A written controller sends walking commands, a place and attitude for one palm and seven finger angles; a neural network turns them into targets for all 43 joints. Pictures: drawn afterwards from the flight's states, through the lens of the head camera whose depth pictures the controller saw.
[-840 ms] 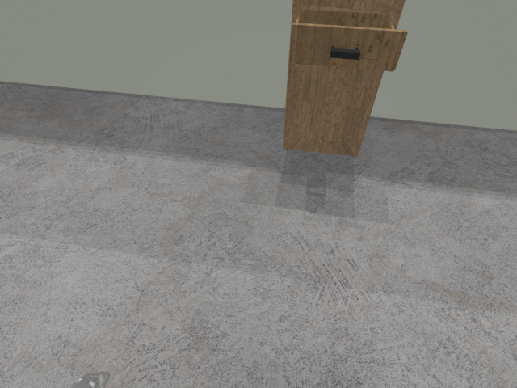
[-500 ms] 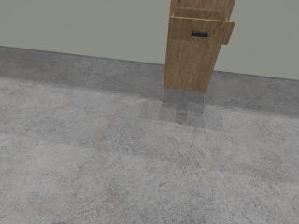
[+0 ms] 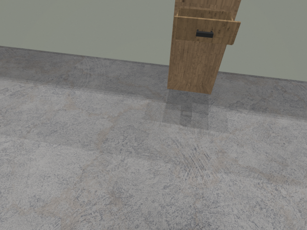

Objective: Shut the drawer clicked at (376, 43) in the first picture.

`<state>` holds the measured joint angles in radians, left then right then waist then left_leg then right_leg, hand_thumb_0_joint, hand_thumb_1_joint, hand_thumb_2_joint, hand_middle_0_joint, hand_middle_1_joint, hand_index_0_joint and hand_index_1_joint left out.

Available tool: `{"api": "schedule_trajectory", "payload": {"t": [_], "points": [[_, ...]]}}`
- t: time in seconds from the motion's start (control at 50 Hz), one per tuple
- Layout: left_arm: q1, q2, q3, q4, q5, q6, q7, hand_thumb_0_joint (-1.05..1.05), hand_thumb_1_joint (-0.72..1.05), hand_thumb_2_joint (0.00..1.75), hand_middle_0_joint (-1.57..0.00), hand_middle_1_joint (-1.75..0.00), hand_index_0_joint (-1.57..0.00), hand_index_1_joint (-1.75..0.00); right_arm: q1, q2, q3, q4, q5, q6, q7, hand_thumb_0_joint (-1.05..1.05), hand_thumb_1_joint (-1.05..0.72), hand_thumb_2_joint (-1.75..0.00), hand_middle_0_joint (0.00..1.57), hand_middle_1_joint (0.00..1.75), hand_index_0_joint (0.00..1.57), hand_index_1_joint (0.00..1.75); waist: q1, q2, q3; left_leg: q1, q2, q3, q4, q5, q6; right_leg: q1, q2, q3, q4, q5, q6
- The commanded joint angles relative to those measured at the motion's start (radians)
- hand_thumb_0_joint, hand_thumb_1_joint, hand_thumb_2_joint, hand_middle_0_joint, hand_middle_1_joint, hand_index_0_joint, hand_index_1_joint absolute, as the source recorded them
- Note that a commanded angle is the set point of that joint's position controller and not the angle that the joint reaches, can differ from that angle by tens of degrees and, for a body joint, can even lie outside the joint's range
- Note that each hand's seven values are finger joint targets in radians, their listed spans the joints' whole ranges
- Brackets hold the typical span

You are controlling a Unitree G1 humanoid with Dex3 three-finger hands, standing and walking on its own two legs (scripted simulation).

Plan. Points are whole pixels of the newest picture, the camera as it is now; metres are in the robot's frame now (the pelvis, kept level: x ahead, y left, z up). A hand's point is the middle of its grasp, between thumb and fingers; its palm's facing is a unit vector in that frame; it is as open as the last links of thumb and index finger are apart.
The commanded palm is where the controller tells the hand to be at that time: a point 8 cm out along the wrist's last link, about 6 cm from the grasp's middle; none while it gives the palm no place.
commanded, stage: look at it before walking up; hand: left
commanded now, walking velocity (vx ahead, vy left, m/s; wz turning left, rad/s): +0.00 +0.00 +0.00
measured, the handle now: (204, 32) +1.25 -0.25 -0.03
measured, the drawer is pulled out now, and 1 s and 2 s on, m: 0.29 0.29 0.29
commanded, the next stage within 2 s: walk to a spot facing it in 0.60 s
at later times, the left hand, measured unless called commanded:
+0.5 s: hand out of the picture +0.08 +0.25 -0.16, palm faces -0.02 -0.94 -0.33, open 7.4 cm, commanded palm none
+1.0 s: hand out of the picture +0.08 +0.20 -0.18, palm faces -0.12 -0.97 -0.23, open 7.4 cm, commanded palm none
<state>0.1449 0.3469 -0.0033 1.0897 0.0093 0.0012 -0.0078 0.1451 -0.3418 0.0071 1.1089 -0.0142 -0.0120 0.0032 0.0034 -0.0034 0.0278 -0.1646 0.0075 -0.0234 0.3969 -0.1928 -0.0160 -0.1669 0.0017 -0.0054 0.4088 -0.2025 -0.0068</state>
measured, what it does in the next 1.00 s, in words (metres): stands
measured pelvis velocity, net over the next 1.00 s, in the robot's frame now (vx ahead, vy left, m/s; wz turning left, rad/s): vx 0.05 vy -0.01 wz -0.15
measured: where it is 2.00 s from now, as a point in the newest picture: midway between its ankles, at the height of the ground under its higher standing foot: (175, 210)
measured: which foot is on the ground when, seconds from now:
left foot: down 0.00-1.00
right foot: down 0.00-0.92, up 0.94-1.00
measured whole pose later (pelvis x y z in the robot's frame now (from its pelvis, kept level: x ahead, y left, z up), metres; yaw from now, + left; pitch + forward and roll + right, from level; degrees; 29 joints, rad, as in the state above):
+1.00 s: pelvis +0.05 -0.01 -0.01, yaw -9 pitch +0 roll +1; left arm 0.30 0.26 0.03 1.05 0.02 0.04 -0.04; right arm 0.24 -0.25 -0.01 1.05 -0.02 -0.03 0.00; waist 0.02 -0.02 0.01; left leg -0.13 0.06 0.11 0.48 -0.34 -0.02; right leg -0.33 0.01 0.01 0.78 -0.46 -0.01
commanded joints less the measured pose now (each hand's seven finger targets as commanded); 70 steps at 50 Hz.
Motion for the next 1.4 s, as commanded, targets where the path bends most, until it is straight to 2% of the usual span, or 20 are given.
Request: {"api": "schedule_trajectory", "payload": {"t": [0.0,0.68,0.74,0.8,0.84,0.88,0.9,0.92,0.96,1.0,1.04,1.06,1.08,1.1,1.12,1.14,1.18,1.24,1.3,1.38], "points": [[-0.051,0.202,0.036,-0.065,0.002,-0.023,0.017,0.00,0.90,0.90,-0.20,-0.30,-0.20,-0.30,-0.057,-0.205,-0.043,-0.064,0.004,-0.024,-0.014,0.00,-0.90,-0.90,0.20,0.30,0.20,0.30,-0.001,0.001,-0.030,-0.013,0.103,-0.097,-0.086,0.043,0.045,-0.013,-0.116,0.119,-0.095,-0.007,-0.027],[-0.050,0.206,0.036,-0.061,0.002,-0.029,0.018,0.00,0.90,0.90,-0.20,-0.30,-0.20,-0.30,-0.075,-0.206,-0.041,-0.060,0.006,-0.023,-0.015,0.00,-0.90,-0.90,0.20,0.30,0.20,0.30,-0.003,-0.004,-0.064,0.041,0.110,-0.086,-0.084,0.131,0.040,0.023,-0.124,0.112,-0.099,0.110,-0.026],[0.032,0.091,0.016,-0.040,0.004,0.000,0.018,0.00,0.90,0.90,-0.20,-0.30,-0.20,-0.30,0.005,-0.083,-0.018,-0.039,-0.003,-0.002,-0.012,0.00,-0.90,-0.90,0.20,0.30,0.20,0.30,-0.001,-0.011,-0.067,0.047,0.103,-0.030,-0.033,-0.042,0.019,-0.018,-0.107,0.139,-0.089,-0.072,-0.019],[0.048,0.104,0.034,-0.072,0.011,0.019,0.000,0.00,0.90,0.90,-0.20,-0.30,-0.20,-0.30,0.029,-0.098,-0.034,-0.060,-0.011,0.008,-0.012,0.00,-0.90,-0.90,0.20,0.30,0.20,0.30,-0.004,-0.025,0.044,-0.030,0.102,-0.020,-0.034,-0.303,0.027,-0.139,-0.080,0.191,-0.091,-0.324,-0.040],[0.060,0.101,0.046,-0.105,0.013,0.022,-0.009,0.00,0.90,0.90,-0.20,-0.30,-0.20,-0.30,0.059,-0.121,-0.049,-0.079,-0.011,0.008,-0.013,0.00,-0.90,-0.90,0.20,0.30,0.20,0.30,-0.010,0.017,0.080,-0.030,0.138,-0.056,-0.054,-0.412,0.050,-0.220,-0.042,0.178,-0.024,-0.384,-0.046],[0.063,0.060,0.051,-0.138,0.012,0.013,-0.018,0.00,0.90,0.90,-0.20,-0.30,-0.20,-0.30,0.106,-0.156,-0.069,-0.089,-0.009,-0.004,-0.019,0.00,-0.90,-0.90,0.20,0.30,0.20,0.30,-0.032,0.127,0.099,0.043,0.246,-0.179,-0.149,-0.491,0.111,-0.347,0.028,0.087,0.177,-0.322,-0.030],[0.040,0.032,0.053,-0.159,0.011,0.006,-0.022,0.00,0.90,0.90,-0.20,-0.30,-0.20,-0.30,0.132,-0.177,-0.082,-0.090,-0.005,-0.016,-0.023,0.00,-0.90,-0.90,0.20,0.30,0.20,0.30,-0.045,0.197,0.084,0.100,0.344,-0.257,-0.203,-0.429,0.166,-0.405,0.033,0.005,0.339,-0.255,-0.012],[-0.004,0.025,0.057,-0.185,0.012,0.001,-0.026,0.00,0.90,0.90,-0.20,-0.30,-0.20,-0.30,0.160,-0.169,-0.088,-0.091,-0.005,-0.026,-0.023,0.00,-0.90,-0.90,0.20,0.30,0.20,0.30,-0.062,0.196,0.086,0.165,0.390,-0.262,-0.215,-0.294,0.206,-0.487,-0.010,0.007,0.444,-0.304,-0.002],[-0.034,0.009,0.063,-0.209,0.012,-0.009,-0.035,0.00,0.90,0.90,-0.20,-0.30,-0.20,-0.30,0.191,-0.135,-0.088,-0.085,-0.007,-0.040,-0.025,0.00,-0.90,-0.90,0.20,0.30,0.20,0.30,-0.064,0.141,0.067,0.216,0.400,-0.182,-0.166,-0.070,0.213,-0.522,-0.064,0.014,0.480,-0.317,0.004],[0.001,-0.027,0.065,-0.203,0.009,-0.015,-0.041,0.00,0.90,0.90,-0.20,-0.30,-0.20,-0.30,0.154,-0.112,-0.087,-0.096,-0.014,-0.043,-0.027,0.00,-0.90,-0.90,0.20,0.30,0.20,0.30,-0.033,0.146,0.047,0.168,0.373,-0.053,-0.104,0.076,0.172,-0.410,-0.089,-0.017,0.386,-0.297,0.002],[0.119,-0.043,0.070,-0.167,0.010,-0.016,-0.048,0.00,0.90,0.90,-0.20,-0.30,-0.20,-0.30,0.100,-0.106,-0.087,-0.108,-0.014,-0.042,-0.025,0.00,-0.90,-0.90,0.20,0.30,0.20,0.30,0.027,0.131,0.007,0.040,0.306,0.086,0.026,0.064,0.105,-0.168,-0.049,-0.095,0.227,-0.169,-0.006],[0.242,-0.035,0.080,-0.126,0.014,-0.017,-0.046,0.00,0.90,0.90,-0.20,-0.30,-0.20,-0.30,0.075,-0.099,-0.088,-0.114,-0.010,-0.041,-0.023,0.00,-0.90,-0.90,0.20,0.30,0.20,0.30,0.091,0.074,-0.036,-0.055,0.253,0.149,0.194,0.045,0.072,0.015,0.002,-0.137,0.143,-0.049,-0.015],[0.388,0.053,0.100,-0.083,0.021,-0.030,-0.033,0.00,0.90,0.90,-0.20,-0.30,-0.20,-0.30,0.077,-0.053,-0.077,-0.135,0.002,-0.041,-0.012,0.00,-0.90,-0.90,0.20,0.30,0.20,0.30,0.149,-0.142,-0.094,-0.258,0.179,0.229,0.473,-0.061,0.023,0.242,-0.093,0.025,0.034,-0.117,-0.060],[0.476,0.159,0.123,-0.065,0.017,-0.044,-0.013,0.00,0.90,0.90,-0.20,-0.30,-0.20,-0.30,0.039,0.026,-0.056,-0.192,0.006,-0.046,-0.002,0.00,-0.90,-0.90,0.20,0.30,0.20,0.30,0.169,-0.410,-0.080,-0.538,0.050,0.211,0.782,-0.404,-0.025,0.303,-0.368,0.552,-0.146,-0.142,-0.167],[0.481,0.159,0.125,-0.069,0.001,-0.045,0.005,0.00,0.90,0.90,-0.20,-0.30,-0.20,-0.30,-0.017,-0.003,-0.062,-0.216,0.001,-0.050,-0.005,0.00,-0.90,-0.90,0.20,0.30,0.20,0.30,0.163,-0.304,-0.077,-0.594,0.077,0.079,0.870,-0.387,-0.008,0.299,-0.401,0.663,-0.195,-0.115,-0.230],[0.410,0.121,0.118,-0.087,-0.002,-0.045,0.012,0.00,0.90,0.90,-0.20,-0.30,-0.20,-0.30,-0.031,-0.013,-0.071,-0.208,0.003,-0.052,-0.004,0.00,-0.90,-0.90,0.20,0.30,0.20,0.30,0.131,-0.176,-0.016,-0.599,0.124,0.054,0.880,-0.281,0.002,0.233,-0.375,0.575,-0.183,-0.128,-0.236],[0.295,0.065,0.100,-0.120,0.008,-0.051,0.011,0.00,0.90,0.90,-0.20,-0.30,-0.20,-0.30,-0.032,0.011,-0.069,-0.192,-0.005,-0.050,-0.001,0.00,-0.90,-0.90,0.20,0.30,0.20,0.30,0.074,-0.082,0.035,-0.546,0.156,0.032,0.852,-0.192,-0.013,0.070,-0.338,0.492,-0.188,-0.140,-0.231],[0.225,0.022,0.090,-0.132,0.018,-0.062,0.014,0.00,0.90,0.90,-0.20,-0.30,-0.20,-0.30,0.056,0.056,-0.074,-0.162,-0.011,-0.024,0.005,0.00,-0.90,-0.90,0.20,0.30,0.20,0.30,0.003,-0.038,0.040,-0.433,0.145,0.057,0.742,-0.104,-0.035,-0.072,-0.256,0.317,-0.201,-0.046,-0.192],[0.237,0.015,0.088,-0.122,0.014,-0.069,0.010,0.00,0.90,0.90,-0.20,-0.30,-0.20,-0.30,0.050,0.066,-0.079,-0.179,-0.009,-0.013,0.014,0.00,-0.90,-0.90,0.20,0.30,0.20,0.30,-0.005,-0.077,0.046,-0.447,0.135,0.066,0.675,0.003,-0.046,-0.085,-0.208,0.259,-0.226,-0.076,-0.176],[0.282,0.006,0.088,-0.103,0.016,-0.075,0.013,0.00,0.90,0.90,-0.20,-0.30,-0.20,-0.30,-0.045,0.074,-0.077,-0.231,-0.010,-0.026,0.020,0.00,-0.90,-0.90,0.20,0.30,0.20,0.30,0.029,-0.094,0.050,-0.501,0.123,0.071,0.527,0.024,-0.051,0.022,-0.199,0.260,-0.204,0.015,-0.179]]}}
